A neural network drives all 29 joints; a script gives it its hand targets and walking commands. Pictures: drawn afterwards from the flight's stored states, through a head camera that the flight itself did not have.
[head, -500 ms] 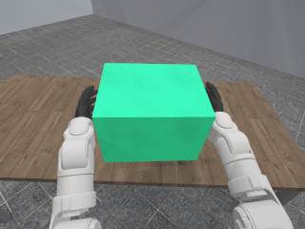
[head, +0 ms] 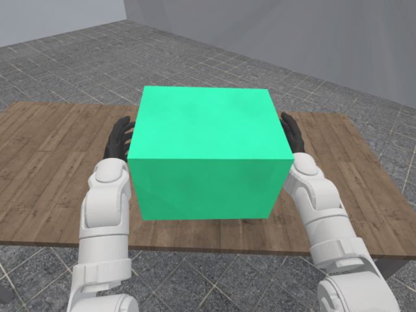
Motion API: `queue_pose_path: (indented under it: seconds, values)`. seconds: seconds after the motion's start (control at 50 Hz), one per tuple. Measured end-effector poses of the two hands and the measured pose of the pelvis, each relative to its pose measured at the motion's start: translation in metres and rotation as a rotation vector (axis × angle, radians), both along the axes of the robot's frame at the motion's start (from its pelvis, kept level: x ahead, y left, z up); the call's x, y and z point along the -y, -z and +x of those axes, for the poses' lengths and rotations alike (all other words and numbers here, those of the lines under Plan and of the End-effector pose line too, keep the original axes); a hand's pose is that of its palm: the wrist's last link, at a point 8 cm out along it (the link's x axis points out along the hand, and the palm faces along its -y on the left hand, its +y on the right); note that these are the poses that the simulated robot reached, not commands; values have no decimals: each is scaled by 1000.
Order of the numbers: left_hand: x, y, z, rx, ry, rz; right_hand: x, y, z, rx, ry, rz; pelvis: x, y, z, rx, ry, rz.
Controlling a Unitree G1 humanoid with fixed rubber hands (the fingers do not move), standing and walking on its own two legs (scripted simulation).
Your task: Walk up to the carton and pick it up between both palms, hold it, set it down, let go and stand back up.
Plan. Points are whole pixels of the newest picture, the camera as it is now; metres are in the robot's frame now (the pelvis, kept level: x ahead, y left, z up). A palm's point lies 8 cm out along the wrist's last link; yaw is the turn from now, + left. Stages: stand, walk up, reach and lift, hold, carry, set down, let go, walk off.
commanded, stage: hold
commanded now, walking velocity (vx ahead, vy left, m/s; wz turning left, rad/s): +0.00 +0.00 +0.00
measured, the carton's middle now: (206, 152) +0.37 +0.01 +0.16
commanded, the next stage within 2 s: none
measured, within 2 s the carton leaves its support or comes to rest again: neither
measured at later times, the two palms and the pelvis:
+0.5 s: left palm (122, 164) +0.35 +0.16 +0.16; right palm (298, 159) +0.35 -0.17 +0.16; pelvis +0.00 +0.00 +0.00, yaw +0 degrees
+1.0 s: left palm (120, 164) +0.34 +0.16 +0.16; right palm (296, 157) +0.35 -0.16 +0.16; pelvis -0.01 +0.00 +0.00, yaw +0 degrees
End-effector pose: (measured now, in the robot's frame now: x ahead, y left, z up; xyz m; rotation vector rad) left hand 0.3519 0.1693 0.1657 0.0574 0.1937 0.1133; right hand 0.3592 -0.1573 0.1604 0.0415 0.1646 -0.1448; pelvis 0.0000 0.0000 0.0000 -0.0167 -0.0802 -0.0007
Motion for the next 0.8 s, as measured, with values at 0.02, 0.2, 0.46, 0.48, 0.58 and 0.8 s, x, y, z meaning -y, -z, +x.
queue_pose_path:
  seconds: [0.02,0.2,0.46,0.48,0.58,0.8]
  values:
    - [0,0,0,0,0,0,0,0,0,0,0,0,0,0,0,0,0,0]
    - [0,0,0,3,0,2,0,0,0,4,-1,-1,0,0,1,-4,-2,0]
    - [9,6,-6,3,20,-4,9,5,-12,7,20,8,0,0,1,-1,3,1]
    - [10,6,-6,5,21,-1,10,5,-13,9,20,8,0,1,1,-2,4,0]
    - [11,4,-8,13,20,6,11,2,-14,17,19,5,1,1,-1,-7,10,1]
    - [8,-3,-8,21,4,4,8,-7,-10,28,6,1,3,0,-5,-14,5,3]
